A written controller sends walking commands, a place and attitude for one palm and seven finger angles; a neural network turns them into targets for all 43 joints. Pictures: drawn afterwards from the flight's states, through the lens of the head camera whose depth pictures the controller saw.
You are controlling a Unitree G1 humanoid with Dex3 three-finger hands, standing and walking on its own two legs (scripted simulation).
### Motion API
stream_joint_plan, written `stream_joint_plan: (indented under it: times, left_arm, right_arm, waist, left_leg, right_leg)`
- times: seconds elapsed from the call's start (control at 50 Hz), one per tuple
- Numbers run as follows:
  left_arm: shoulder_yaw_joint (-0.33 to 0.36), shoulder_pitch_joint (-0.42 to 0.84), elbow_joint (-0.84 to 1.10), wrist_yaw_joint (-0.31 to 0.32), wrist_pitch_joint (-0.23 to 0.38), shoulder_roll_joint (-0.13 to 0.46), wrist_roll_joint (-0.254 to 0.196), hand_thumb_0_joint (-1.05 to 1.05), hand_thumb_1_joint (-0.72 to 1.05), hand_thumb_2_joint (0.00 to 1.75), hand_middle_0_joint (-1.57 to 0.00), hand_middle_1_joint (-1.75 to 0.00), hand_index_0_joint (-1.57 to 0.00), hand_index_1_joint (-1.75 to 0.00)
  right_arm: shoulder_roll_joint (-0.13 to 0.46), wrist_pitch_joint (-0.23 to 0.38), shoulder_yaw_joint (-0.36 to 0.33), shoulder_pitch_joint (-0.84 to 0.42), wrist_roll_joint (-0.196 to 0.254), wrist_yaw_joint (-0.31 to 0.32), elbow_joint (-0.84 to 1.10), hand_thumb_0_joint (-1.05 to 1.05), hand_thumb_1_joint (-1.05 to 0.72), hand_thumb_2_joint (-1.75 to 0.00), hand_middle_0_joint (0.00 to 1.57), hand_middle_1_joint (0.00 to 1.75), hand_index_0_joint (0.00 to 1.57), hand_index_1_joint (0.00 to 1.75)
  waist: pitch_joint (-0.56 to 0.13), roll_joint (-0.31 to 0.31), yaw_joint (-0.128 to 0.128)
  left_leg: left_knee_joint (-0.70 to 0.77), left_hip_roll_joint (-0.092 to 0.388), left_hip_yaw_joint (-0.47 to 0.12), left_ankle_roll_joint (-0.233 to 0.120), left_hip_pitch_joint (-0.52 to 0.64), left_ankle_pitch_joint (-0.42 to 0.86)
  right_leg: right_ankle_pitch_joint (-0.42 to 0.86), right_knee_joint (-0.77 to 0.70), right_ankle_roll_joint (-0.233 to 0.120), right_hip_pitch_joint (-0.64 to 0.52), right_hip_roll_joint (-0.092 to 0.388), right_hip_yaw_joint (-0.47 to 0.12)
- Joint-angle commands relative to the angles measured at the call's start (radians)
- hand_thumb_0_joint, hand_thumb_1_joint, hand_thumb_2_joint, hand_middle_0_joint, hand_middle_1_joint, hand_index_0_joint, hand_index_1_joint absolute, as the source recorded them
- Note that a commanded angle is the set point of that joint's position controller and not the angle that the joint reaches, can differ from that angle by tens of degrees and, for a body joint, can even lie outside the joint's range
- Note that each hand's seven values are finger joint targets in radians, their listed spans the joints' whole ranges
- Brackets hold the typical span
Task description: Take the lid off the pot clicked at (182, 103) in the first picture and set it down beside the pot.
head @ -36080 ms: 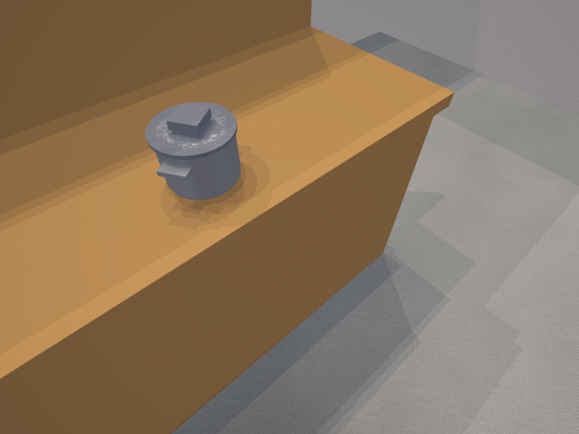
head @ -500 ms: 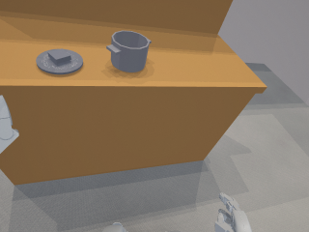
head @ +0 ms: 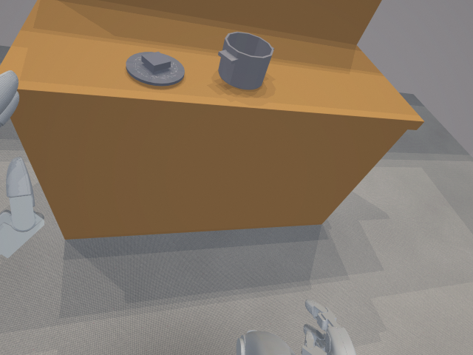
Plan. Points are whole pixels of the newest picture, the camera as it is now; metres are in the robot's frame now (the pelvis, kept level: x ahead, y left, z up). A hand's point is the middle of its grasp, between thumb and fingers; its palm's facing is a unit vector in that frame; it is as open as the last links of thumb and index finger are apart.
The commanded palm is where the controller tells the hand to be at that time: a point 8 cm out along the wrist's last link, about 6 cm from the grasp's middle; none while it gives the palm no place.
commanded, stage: stop stepping back and stand still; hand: left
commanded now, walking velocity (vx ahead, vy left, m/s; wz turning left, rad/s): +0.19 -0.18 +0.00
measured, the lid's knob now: (156, 61) +0.81 +0.24 +0.03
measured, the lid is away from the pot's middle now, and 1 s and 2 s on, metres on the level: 0.26 0.26 0.26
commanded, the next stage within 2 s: let the arm hang, fingers relaxed in 1.76 s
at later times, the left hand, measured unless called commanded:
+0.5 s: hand out of the picture +0.12 +0.11 -0.17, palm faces +0.04 -1.00 -0.01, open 7.1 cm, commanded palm none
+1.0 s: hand out of the picture +0.12 +0.16 -0.17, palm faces +0.12 -0.97 -0.23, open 7.3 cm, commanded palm none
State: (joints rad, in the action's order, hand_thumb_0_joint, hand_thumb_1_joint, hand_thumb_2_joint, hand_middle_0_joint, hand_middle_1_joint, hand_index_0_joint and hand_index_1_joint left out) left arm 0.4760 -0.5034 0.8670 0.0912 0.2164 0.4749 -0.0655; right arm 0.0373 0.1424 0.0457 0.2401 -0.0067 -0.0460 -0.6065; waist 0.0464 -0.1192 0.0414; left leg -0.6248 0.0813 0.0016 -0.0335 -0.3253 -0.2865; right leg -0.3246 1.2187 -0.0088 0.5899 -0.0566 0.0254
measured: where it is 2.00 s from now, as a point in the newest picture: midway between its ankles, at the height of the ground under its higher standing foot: outside the picture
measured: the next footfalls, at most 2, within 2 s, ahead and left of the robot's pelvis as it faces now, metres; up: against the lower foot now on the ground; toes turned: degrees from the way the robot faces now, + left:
right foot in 0.52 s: +0.07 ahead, -0.17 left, +0.00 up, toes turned +5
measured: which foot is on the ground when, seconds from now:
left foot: down 0.00-1.00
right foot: up 0.00-0.50, down 0.52-1.00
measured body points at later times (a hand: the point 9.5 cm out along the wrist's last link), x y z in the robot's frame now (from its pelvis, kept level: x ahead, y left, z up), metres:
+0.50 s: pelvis +0.02 -0.02 +0.00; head +0.05 +0.02 +0.44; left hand +0.12 +0.17 -0.16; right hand -0.02 -0.30 -0.12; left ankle +0.03 +0.09 -0.74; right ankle +0.03 -0.17 -0.73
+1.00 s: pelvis +0.10 -0.03 +0.00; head +0.16 -0.02 +0.45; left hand +0.11 +0.21 -0.15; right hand +0.14 -0.25 -0.16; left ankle +0.04 +0.07 -0.73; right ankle +0.04 -0.17 -0.73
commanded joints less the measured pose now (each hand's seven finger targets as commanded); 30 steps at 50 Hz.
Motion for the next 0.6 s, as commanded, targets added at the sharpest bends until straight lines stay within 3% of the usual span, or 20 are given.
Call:
stream_joint_plan:
  times: [0.0, 0.02, 0.08, 0.1, 0.12, 0.14, 0.16, 0.18, 0.22, 0.26, 0.32, 0.38, 0.42, 0.44, 0.46, 0.48, 0.5, 0.52, 0.54, 0.58]
  left_arm:
    - [0.105, -0.05, 0.168, 0.047, 0.05, 0.139, 0.015, 0.0, 0.9, 0.9, -0.2, -0.3, -0.2, -0.3]
    - [0.096, -0.03, 0.127, 0.049, 0.044, 0.126, 0.02, 0.0, 0.9, 0.9, -0.2, -0.3, -0.2, -0.3]
    - [0.087, 0.028, -0.002, 0.057, 0.024, 0.127, 0.025, 0.0, 0.9, 0.9, -0.2, -0.3, -0.2, -0.3]
    - [-0.38, 0.07, -0.79, -0.052, -0.106, -0.213, 0.051, 0.0, 0.9, 0.9, -0.2, -0.3, -0.2, -0.3]
    - [-0.342, 0.14, -0.839, -0.087, -0.208, -0.194, 0.126, 0.0, 0.9, 0.9, -0.2, -0.3, -0.2, -0.3]
    - [-0.359, 0.205, -0.827, -0.099, -0.242, -0.209, 0.136, 0.0, 0.9, 0.9, -0.2, -0.3, -0.2, -0.3]
    - [-0.359, 0.268, -0.887, -0.109, -0.237, -0.212, 0.129, 0.0, 0.9, 0.9, -0.2, -0.3, -0.2, -0.3]
    - [-0.364, 0.291, -0.954, -0.109, -0.23, -0.214, 0.122, 0.0, 0.9, 0.9, -0.2, -0.3, -0.2, -0.3]
    - [-0.378, 0.346, -1.08, -0.106, -0.237, -0.208, 0.114, 0.0, 0.9, 0.9, -0.2, -0.3, -0.2, -0.3]
    - [-0.384, 0.386, -1.215, -0.115, -0.249, -0.18, 0.108, 0.0, 0.9, 0.9, -0.2, -0.3, -0.2, -0.3]
    - [-0.414, 0.4, -1.397, -0.128, -0.261, -0.141, 0.102, 0.0, 0.9, 0.9, -0.2, -0.3, -0.2, -0.3]
    - [-0.44, 0.348, -1.547, -0.129, -0.252, -0.154, 0.093, 0.0, 0.9, 0.9, -0.2, -0.3, -0.2, -0.3]
    - [-0.436, 0.262, -1.641, -0.121, -0.245, -0.17, 0.087, 0.0, 0.9, 0.9, -0.2, -0.3, -0.2, -0.3]
    - [-0.435, 0.204, -1.685, -0.112, -0.236, -0.167, 0.086, 0.0, 0.9, 0.9, -0.2, -0.3, -0.2, -0.3]
    - [-0.416, 0.146, -1.696, -0.093, -0.223, -0.18, 0.096, 0.0, 0.9, 0.9, -0.2, -0.3, -0.2, -0.3]
    - [-0.402, 0.135, -1.696, -0.074, -0.215, -0.12, 0.097, 0.0, 0.9, 0.9, -0.2, -0.3, -0.2, -0.3]
    - [-0.404, 0.209, -1.674, -0.067, -0.216, -0.112, 0.094, 0.0, 0.9, 0.9, -0.2, -0.3, -0.2, -0.3]
    - [-0.406, 0.291, -1.675, -0.065, -0.203, -0.13, 0.09, 0.0, 0.9, 0.9, -0.2, -0.3, -0.2, -0.3]
    - [-0.404, 0.342, -1.68, -0.058, -0.198, -0.17, 0.087, 0.0, 0.9, 0.9, -0.2, -0.3, -0.2, -0.3]
    - [-0.407, 0.373, -1.713, -0.051, -0.199, -0.211, 0.09, 0.0, 0.9, 0.9, -0.2, -0.3, -0.2, -0.3]
  right_arm:
    - [0.219, 0.015, -0.105, -0.081, -0.006, 0.045, 0.117, 0.0, -0.9, -0.9, 0.2, 0.3, 0.2, 0.3]
    - [0.219, 0.015, -0.105, -0.073, -0.004, 0.059, 0.112, 0.0, -0.9, -0.9, 0.2, 0.3, 0.2, 0.3]
    - [0.235, 0.017, -0.107, -0.064, -0.002, 0.095, 0.115, 0.0, -0.9, -0.9, 0.2, 0.3, 0.2, 0.3]
    - [0.382, 0.095, -0.185, -0.042, 0.016, 0.049, -0.015, 0.0, -0.9, -0.9, 0.2, 0.3, 0.2, 0.3]
    - [0.375, 0.002, -0.194, 0.129, -0.014, 0.068, -0.092, 0.0, -0.9, -0.9, 0.2, 0.3, 0.2, 0.3]
    - [0.385, -0.056, -0.184, 0.221, -0.018, 0.07, -0.065, 0.0, -0.9, -0.9, 0.2, 0.3, 0.2, 0.3]
    - [0.388, -0.083, -0.171, 0.237, -0.025, 0.07, -0.068, 0.0, -0.9, -0.9, 0.2, 0.3, 0.2, 0.3]
    - [0.39, -0.093, -0.162, 0.234, -0.029, 0.067, -0.058, 0.0, -0.9, -0.9, 0.2, 0.3, 0.2, 0.3]
    - [0.348, -0.101, -0.138, 0.211, -0.033, 0.068, -0.061, 0.0, -0.9, -0.9, 0.2, 0.3, 0.2, 0.3]
    - [0.346, -0.1, -0.131, 0.155, -0.034, 0.074, -0.075, 0.0, -0.9, -0.9, 0.2, 0.3, 0.2, 0.3]
    - [0.358, -0.096, -0.129, 0.122, -0.033, 0.082, -0.114, 0.0, -0.9, -0.9, 0.2, 0.3, 0.2, 0.3]
    - [0.369, -0.108, -0.131, 0.107, -0.033, 0.079, -0.165, 0.0, -0.9, -0.9, 0.2, 0.3, 0.2, 0.3]
    - [0.351, -0.123, -0.131, 0.124, -0.025, 0.076, -0.209, 0.0, -0.9, -0.9, 0.2, 0.3, 0.2, 0.3]
    - [0.316, -0.128, -0.127, 0.14, -0.019, 0.073, -0.23, 0.0, -0.9, -0.9, 0.2, 0.3, 0.2, 0.3]
    - [0.242, -0.133, -0.124, 0.169, -0.019, 0.073, -0.232, 0.0, -0.9, -0.9, 0.2, 0.3, 0.2, 0.3]
    - [0.19, -0.135, -0.119, 0.175, -0.01, 0.07, -0.224, 0.0, -0.9, -0.9, 0.2, 0.3, 0.2, 0.3]
    - [0.203, -0.14, -0.125, 0.18, -0.016, 0.064, -0.221, 0.0, -0.9, -0.9, 0.2, 0.3, 0.2, 0.3]
    - [0.199, -0.143, -0.129, 0.24, -0.019, 0.057, -0.259, 0.0, -0.9, -0.9, 0.2, 0.3, 0.2, 0.3]
    - [0.212, -0.149, -0.136, 0.258, -0.016, 0.057, -0.272, 0.0, -0.9, -0.9, 0.2, 0.3, 0.2, 0.3]
    - [0.21, -0.146, -0.132, 0.25, -0.012, 0.06, -0.292, 0.0, -0.9, -0.9, 0.2, 0.3, 0.2, 0.3]
  waist:
    - [-0.107, 0.446, -0.026]
    - [-0.114, 0.449, -0.022]
    - [-0.093, 0.409, -0.01]
    - [-0.023, 0.46, 0.123]
    - [-0.032, 0.328, 0.133]
    - [-0.034, 0.107, 0.139]
    - [-0.059, -0.028, 0.134]
    - [-0.091, -0.057, 0.121]
    - [-0.116, 0.034, 0.093]
    - [-0.09, 0.142, 0.058]
    - [-0.095, 0.328, 0.019]
    - [-0.1, 0.373, -0.003]
    - [-0.069, 0.313, -0.037]
    - [-0.054, 0.277, -0.051]
    - [-0.075, 0.168, -0.056]
    - [-0.05, 0.033, -0.054]
    - [0.032, 0.079, -0.022]
    - [-0.053, 0.049, 0.017]
    - [-0.028, -0.081, 0.029]
    - [-0.006, -0.074, 0.033]
  left_leg:
    - [0.51, 0.127, -0.146, 0.038, 0.024, -0.331]
    - [0.521, 0.123, -0.12, 0.056, 0.056, -0.334]
    - [0.515, 0.139, -0.104, 0.045, 0.075, -0.305]
    - [0.246, 0.152, -0.243, -0.036, 0.239, 0.084]
    - [0.247, 0.225, -0.338, -0.083, 0.292, 0.189]
    - [0.286, 0.257, -0.44, -0.128, 0.298, 0.116]
    - [0.269, 0.276, -0.5, -0.16, 0.341, 0.172]
    - [0.257, 0.284, -0.512, -0.18, 0.368, 0.2]
    - [0.287, 0.244, -0.469, -0.177, 0.339, 0.209]
    - [0.367, 0.216, -0.448, -0.171, 0.185, -0.007]
    - [0.439, 0.17, -0.39, -0.134, 0.047, -0.231]
    - [0.402, 0.104, -0.258, -0.09, -0.093, -0.275]
    - [0.355, 0.044, -0.198, -0.059, -0.225, -0.319]
    - [0.271, -0.006, -0.159, -0.04, -0.268, -0.328]
    - [0.075, -0.091, -0.083, -0.012, -0.293, -0.29]
    - [-0.158, -0.162, -0.006, 0.013, -0.333, -0.231]
    - [-0.28, -0.137, 0.0, 0.025, -0.273, -0.199]
    - [-0.37, -0.096, -0.03, 0.025, -0.254, -0.185]
    - [-0.381, -0.069, -0.042, 0.018, -0.252, -0.161]
    - [-0.289, -0.03, -0.044, 0.009, -0.164, -0.151]
  right_leg:
    - [0.036, -0.305, -0.006, -0.137, -0.015, 0.088]
    - [0.007, -0.372, -0.01, -0.166, -0.032, 0.112]
    - [-0.097, -0.549, -0.022, -0.265, -0.043, 0.13]
    - [-0.101, -0.46, 0.023, 0.037, 0.066, 0.062]
    - [-0.233, -0.384, 0.007, 0.097, 0.062, 0.061]
    - [-0.289, -0.245, 0.01, 0.168, 0.046, 0.016]
    - [-0.225, -0.16, 0.024, 0.239, 0.062, -0.05]
    - [-0.176, -0.059, 0.041, 0.279, 0.069, -0.086]
    - [-0.069, 0.06, 0.059, 0.29, 0.085, -0.12]
    - [-0.004, 0.055, 0.065, 0.216, 0.107, -0.143]
    - [0.003, -0.117, 0.056, 0.058, 0.126, -0.105]
    - [-0.086, -0.454, 0.041, -0.267, 0.071, -0.006]
    - [-0.005, -0.596, 0.033, -0.494, 0.018, 0.03]
    - [-0.033, -0.692, 0.015, -0.569, 0.04, -0.025]
    - [-0.203, -0.824, -0.052, -0.585, 0.158, -0.21]
    - [-0.377, -0.991, -0.136, -0.527, 0.338, -0.499]
    - [-0.315, -1.061, -0.171, -0.37, 0.41, -0.547]
    - [-0.354, -1.052, -0.192, -0.37, 0.375, -0.521]
    - [-0.25, -1.032, -0.178, -0.352, 0.332, -0.449]
    - [-0.069, -0.99, -0.165, -0.313, 0.307, -0.307]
